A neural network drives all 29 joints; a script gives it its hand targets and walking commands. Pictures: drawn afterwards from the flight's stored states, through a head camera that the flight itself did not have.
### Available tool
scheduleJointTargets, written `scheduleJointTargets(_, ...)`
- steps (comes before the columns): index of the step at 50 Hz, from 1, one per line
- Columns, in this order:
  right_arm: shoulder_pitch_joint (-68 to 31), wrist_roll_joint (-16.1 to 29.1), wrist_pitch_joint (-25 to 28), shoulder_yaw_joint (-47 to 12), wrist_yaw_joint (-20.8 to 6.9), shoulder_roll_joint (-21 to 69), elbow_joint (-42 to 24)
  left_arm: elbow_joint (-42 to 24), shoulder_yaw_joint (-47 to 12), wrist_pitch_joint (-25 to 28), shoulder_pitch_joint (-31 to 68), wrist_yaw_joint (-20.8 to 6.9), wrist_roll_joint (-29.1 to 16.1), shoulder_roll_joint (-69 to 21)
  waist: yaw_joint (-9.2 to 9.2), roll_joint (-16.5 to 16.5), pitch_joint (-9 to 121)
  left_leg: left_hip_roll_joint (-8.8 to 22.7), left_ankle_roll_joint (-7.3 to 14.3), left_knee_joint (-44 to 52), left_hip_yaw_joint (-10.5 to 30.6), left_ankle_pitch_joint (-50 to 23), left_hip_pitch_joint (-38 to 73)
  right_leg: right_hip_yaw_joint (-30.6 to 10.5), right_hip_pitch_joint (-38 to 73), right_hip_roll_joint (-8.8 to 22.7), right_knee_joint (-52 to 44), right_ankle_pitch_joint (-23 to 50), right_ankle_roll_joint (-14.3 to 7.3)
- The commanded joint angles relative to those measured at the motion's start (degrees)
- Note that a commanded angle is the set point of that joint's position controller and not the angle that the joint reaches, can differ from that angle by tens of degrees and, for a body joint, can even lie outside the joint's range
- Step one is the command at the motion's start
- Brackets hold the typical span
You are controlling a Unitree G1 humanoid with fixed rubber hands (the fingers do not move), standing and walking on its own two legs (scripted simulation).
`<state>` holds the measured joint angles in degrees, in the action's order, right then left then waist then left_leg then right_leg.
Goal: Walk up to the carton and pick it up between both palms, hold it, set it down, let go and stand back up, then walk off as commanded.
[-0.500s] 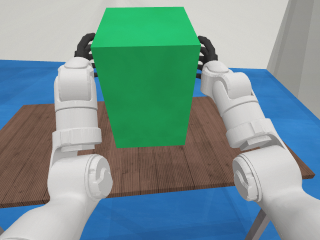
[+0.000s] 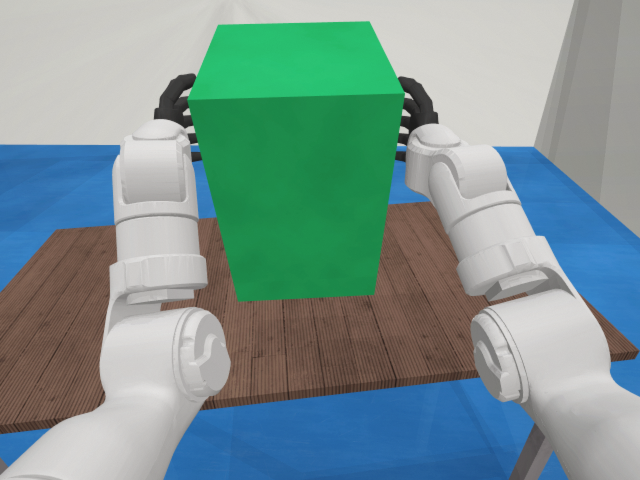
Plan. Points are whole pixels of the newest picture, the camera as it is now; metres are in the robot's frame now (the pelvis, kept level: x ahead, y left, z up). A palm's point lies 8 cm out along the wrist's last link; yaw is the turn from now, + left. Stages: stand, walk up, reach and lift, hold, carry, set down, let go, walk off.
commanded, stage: hold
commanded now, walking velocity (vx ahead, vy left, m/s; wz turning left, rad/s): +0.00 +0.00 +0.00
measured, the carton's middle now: (300, 167) +0.40 +0.01 +0.29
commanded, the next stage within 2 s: none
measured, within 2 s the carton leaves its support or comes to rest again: neither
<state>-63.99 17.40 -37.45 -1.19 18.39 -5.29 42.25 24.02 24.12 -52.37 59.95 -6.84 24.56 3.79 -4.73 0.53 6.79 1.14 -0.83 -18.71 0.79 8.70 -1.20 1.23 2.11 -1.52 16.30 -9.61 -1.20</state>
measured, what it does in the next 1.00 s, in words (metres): stands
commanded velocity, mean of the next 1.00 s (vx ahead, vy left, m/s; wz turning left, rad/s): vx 0.00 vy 0.00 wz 0.00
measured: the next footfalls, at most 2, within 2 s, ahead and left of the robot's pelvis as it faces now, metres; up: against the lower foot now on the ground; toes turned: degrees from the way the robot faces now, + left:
none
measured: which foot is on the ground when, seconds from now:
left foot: down 0.00-1.00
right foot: down 0.00-1.00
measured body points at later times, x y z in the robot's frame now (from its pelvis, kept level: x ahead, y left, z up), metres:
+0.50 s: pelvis +0.00 +0.00 +0.00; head -0.10 -0.01 +0.44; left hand +0.37 +0.14 +0.34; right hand +0.37 -0.13 +0.33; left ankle +0.03 +0.13 -0.75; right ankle +0.01 -0.11 -0.75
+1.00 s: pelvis +0.00 +0.00 +0.00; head -0.10 +0.01 +0.44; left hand +0.37 +0.12 +0.33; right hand +0.36 -0.15 +0.32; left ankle +0.03 +0.13 -0.75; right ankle +0.01 -0.11 -0.75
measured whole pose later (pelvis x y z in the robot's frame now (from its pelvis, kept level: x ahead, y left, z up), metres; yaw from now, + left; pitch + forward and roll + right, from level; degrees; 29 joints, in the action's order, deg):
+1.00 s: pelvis +0.00 +0.00 +0.00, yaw -1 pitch -8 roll +0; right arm -63.1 20.4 -38.2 -2.8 17.4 -8.3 41.0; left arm 20.4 21.3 -53.0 57.2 -5.4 23.9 1.8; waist -6.4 0.9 5.8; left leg 1.2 -0.7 -18.4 -0.1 8.1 -2.2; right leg -0.4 0.6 -1.8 16.3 -8.9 -1.0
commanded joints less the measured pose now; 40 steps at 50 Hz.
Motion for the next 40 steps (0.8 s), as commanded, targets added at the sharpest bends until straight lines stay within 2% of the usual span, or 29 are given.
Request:
scheduleJointTargets(1, -40.28, 5.13, 2.81, -3.72, -9.65, 27.95, -11.82, 3.4, -14.71, 2.92, 35.7, -11.24, -12.95, -29.28, -1.63, 0.45, 8.82, -0.96, 0.58, 5.12, -1.2, 3.86, -6.12, -1.27, 0.94, -0.81, -2.18, 1.66, 1.97)
scheduleJointTargets(2, -41.48, 5.15, 3.11, -3.43, -9.78, 28.68, -10.95, 3.6, -13.05, 3.84, 38.77, -11.2, -12.84, -28.13, -1.32, 0.2, 9.34, -1.79, 1.38, 5.16, -1.92, 5.69, -7.29, -1.78, 0.06, -0.01, -3.14, -1.08, 2.11)
scheduleJointTargets(3, -39.68, 5.0, 3.25, -2.94, -10.31, 28.69, -9.03, -1.91, -16.67, 4.56, 41.51, -10.71, -14.24, -30.8, -1.87, 3.78, 10.77, -0.1, -0.34, 5.85, -1.01, 3.18, -7.63, -1.02, 2.02, -1.12, -0.57, 3.98, 1.2)
scheduleJointTargets(5, -39.74, 7.87, 3.78, -6.02, -9.98, 29.32, -13.14, -3.77, -18.35, 4.31, 36.8, -10.02, -15.09, -32.77, -1.74, 3.98, 15.14, -0.62, -1.05, 3.78, -0.97, -4.62, -4.35, -1.24, 3.89, -1.83, -0.82, 10.86, 1.38)
scheduleJointTargets(6, -40.17, 7.87, 3.48, -5.18, -9.69, 28.0, -12.54, -3.52, -20.11, 4.61, 38.02, -9.48, -15.96, -32.83, -3.46, 4.96, 17.77, -0.97, -1.92, 1.97, -0.87, -6.53, -2.21, -1.7, 3.45, -1.43, -0.64, 11.37, 1.78)
scheduleJointTargets(7, -40.08, 8.44, 3.7, -5.58, -9.64, 28.23, -14.41, -5.42, -21.19, 4.2, 36.78, -9.2, -16.87, -33.28, -3.1, 5.74, 20.49, -1.25, -2.22, 0.99, -0.77, -10.59, -0.82, -1.23, 4.76, -2.03, -0.15, 15.09, 1.7)
scheduleJointTargets(8, -40.0, 8.59, 4.09, -5.39, -9.63, 27.27, -12.19, -5.32, -20.99, 4.85, 39.08, -8.84, -16.21, -32.36, -4.13, 6.67, 19.5, -0.96, -2.63, 1.06, -0.54, -9.22, 0.27, -0.66, 3.27, -1.83, -0.9, 12.35, 2.12)
scheduleJointTargets(10, -35.22, 7.84, 2.5, -4.84, -9.1, 25.64, -8.08, -3.21, -17.51, 3.82, 36.45, -9.79, -13.29, -30.18, -2.88, 6.34, 13.69, -1.26, -2.08, 2.81, -1.34, -5.97, -1.74, -1.98, 3.68, -1.02, -1.67, 8.88, 1.95)
scheduleJointTargets(11, -37.68, 7.51, 2.31, -5.4, -9.32, 25.95, -10.1, -0.38, -15.47, 2.84, 34.71, -10.31, -12.23, -28.35, -1.84, 3.98, 13.1, -1.76, -0.97, 2.9, -1.53, -2.52, -3.61, -1.97, 3.27, -0.48, -1.79, 7.23, 2.49)
scheduleJointTargets(13, -37.64, 6.96, 1.92, -5.14, -9.57, 26.92, -7.83, -1.92, -14.55, 3.39, 38.32, -10.88, -12.56, -27.56, -0.93, 4.11, 11.83, -1.95, -0.57, 3.85, -1.59, 1.35, -4.67, -2.06, 1.51, 0.31, -2.38, 3.15, 1.95)
scheduleJointTargets(15, -39.04, 8.16, 2.44, -6.44, -9.57, 28.63, -9.1, -3.42, -15.71, 4.2, 39.5, -10.37, -13.65, -28.85, -0.68, 3.55, 13.3, -1.92, -0.29, 3.92, -1.19, -2.12, -5.27, -1.64, 4.31, -0.33, -1.82, 5.15, 2.72)
scheduleJointTargets(16, -42.08, 9.09, 3.65, -8.8, -9.72, 31.83, -13.58, -2.64, -14.95, 4.64, 39.39, -10.24, -13.96, -28.11, 1.49, 0.91, 15.48, -2.78, 0.64, 2.54, -1.43, -3.39, -4.23, -1.6, 3.71, -0.09, -1.89, 7.08, 3.17)
scheduleJointTargets(18, -40.84, 12.69, 4.47, -13.47, -9.14, 34.58, -21.59, -11.09, -19.3, 5.34, 37.06, -8.39, -16.75, -31.47, 1.79, 0.37, 26.17, -3.65, -0.32, -1.44, -1.34, -15.48, 2.24, -1.03, 6.12, -1.53, -0.05, 19.96, 3.81)
scheduleJointTargets(19, -43.18, 12.71, 4.22, -13.21, -8.48, 33.88, -22.25, -6.56, -16.58, 4.92, 35.4, -7.83, -15.31, -29.86, 2.21, -1.78, 22.36, -4.18, 0.75, -0.84, -1.78, -12.22, 1.93, -1.49, 5.1, -0.98, -1.21, 18.35, 4.43)
scheduleJointTargets(20, -44.03, 13.62, 4.66, -15.09, -8.6, 35.13, -24.35, -8.54, -17.16, 5.18, 35.13, -7.37, -15.46, -30.74, 3.38, -2.75, 24.88, -3.88, 0.86, -1.82, -1.36, -17.53, 3.46, -0.59, 6.46, -2.13, -0.32, 21.57, 4.43)
scheduleJointTargets(21, -41.21, 12.83, 3.69, -14.12, -8.06, 33.18, -21.33, -8.28, -17.22, 5.2, 36.26, -7.09, -15.79, -30.41, 1.74, -1.54, 22.3, -4.16, 0.13, -1.21, -1.42, -14.48, 4.58, -0.53, 3.66, -1.87, -1.33, 19.0, 4.57)
scheduleJointTargets(23, -37.05, 10.74, 2.6, -12.04, -7.95, 32.67, -16.8, -4.36, -13.87, 4.1, 34.97, -8.69, -13.04, -27.5, 1.81, -4.87, 16.34, -3.37, 1.39, 0.13, -1.29, -9.28, 3.35, -0.78, 1.34, -1.21, -2.61, 13.03, 4.21)
scheduleJointTargets(24, -37.61, 8.04, 1.73, -10.2, -7.98, 31.29, -12.8, -0.38, -12.11, 4.07, 35.97, -9.62, -11.51, -25.4, 1.4, -6.44, 10.42, -3.44, 2.1, 1.82, -1.32, -2.46, 2.2, -0.7, -1.89, -0.35, -4.62, 5.51, 4.11)
scheduleJointTargets(25, -36.21, 7.98, 1.9, -10.06, -8.18, 31.75, -13.7, -2.07, -13.71, 3.9, 34.68, -10.25, -12.06, -26.77, 1.55, -5.83, 12.11, -3.02, 1.59, 2.18, -1.64, -4.12, 2.33, -0.75, -1.46, -0.24, -3.86, 6.17, 3.66)
scheduleJointTargets(27, -36.15, 5.82, 1.57, -5.35, -8.29, 27.66, -10.7, 2.73, -13.87, 2.81, 35.04, -11.41, -12.6, -26.67, -2.14, -2.62, 6.06, -1.51, 1.24, 4.29, -1.0, 2.48, -1.72, -1.29, -3.33, -0.47, -4.68, 1.24, 2.32)
scheduleJointTargets(28, -35.97, 4.92, 1.77, -4.18, -8.46, 27.13, -9.18, 1.52, -14.43, 3.44, 39.26, -11.78, -12.42, -27.29, -2.67, -1.06, 6.24, -1.18, 0.54, 4.69, -1.49, 3.0, -3.44, -1.13, -1.49, -0.74, -3.45, 0.35, 1.89)
scheduleJointTargets(29, -38.11, 5.36, 2.35, -4.82, -8.74, 28.07, -11.23, 1.54, -15.11, 3.85, 37.78, -11.92, -13.17, -28.8, -2.02, -0.69, 8.41, -1.05, 0.51, 4.29, -1.85, 0.87, -2.21, -1.56, -0.77, -0.5, -3.35, 2.1, 2.02)
scheduleJointTargets(31, -36.96, 7.01, 2.53, -6.18, -8.39, 27.37, -14.14, -2.68, -18.58, 3.88, 36.27, -11.68, -15.57, -31.29, -2.78, 2.76, 10.95, -0.6, -0.8, 3.66, -1.29, -4.91, -2.06, -1.62, 2.11, -1.47, -1.83, 9.59, 1.35)
scheduleJointTargets(32, -38.66, 7.24, 2.48, -6.32, -8.39, 28.39, -13.86, -1.88, -18.83, 3.75, 37.72, -11.71, -16.05, -32.22, -3.61, 2.72, 11.19, -1.18, -0.88, 2.66, -1.18, -4.3, -2.34, -1.9, 1.74, -1.27, -2.17, 8.57, 1.49)
scheduleJointTargets(34, -37.63, 8.69, 2.55, -7.49, -7.96, 28.12, -17.28, -2.19, -19.55, 3.11, 31.97, -11.62, -15.93, -34.02, -3.36, 3.82, 14.21, -1.31, -2.15, 0.64, -1.1, -13.38, 1.4, -1.89, 3.45, -1.26, -1.89, 16.62, 1.65)
scheduleJointTargets(36, -35.5, 9.64, 2.35, -7.99, -7.95, 26.05, -18.28, -5.42, -21.45, 2.48, 31.81, -11.26, -15.88, -33.57, -4.09, 5.73, 15.72, -1.12, -3.21, 0.16, -0.95, -15.3, 1.76, -1.4, 4.48, -1.65, -1.18, 17.85, 1.62)
scheduleJointTargets(38, -33.07, 9.28, 0.88, -7.07, -8.4, 23.42, -11.4, -6.28, -20.87, 2.21, 34.06, -11.3, -14.3, -33.39, -5.06, 8.22, 11.7, -0.73, -3.77, 2.63, -0.56, -9.12, -0.82, -1.23, 4.1, -1.78, -1.07, 12.32, 1.37)
scheduleJointTargets(39, -35.47, 8.96, 0.99, -7.51, -8.33, 24.0, -13.75, -5.3, -19.8, 1.96, 34.53, -11.75, -14.18, -31.99, -3.82, 7.74, 11.27, -1.14, -3.49, 3.6, -1.31, -8.72, -2.19, -1.25, 5.67, -1.51, -1.3, 11.57, 1.45)
scheduleJointTargets(40, -34.79, 9.16, 1.55, -7.55, -8.63, 23.93, -13.92, -8.82, -22.07, 2.42, 35.39, -11.54, -15.07, -34.1, -4.7, 8.08, 13.52, -0.43, -3.97, 3.56, -0.52, -9.88, -1.58, -0.37, 5.93, -2.23, -0.4, 12.69, 1.26)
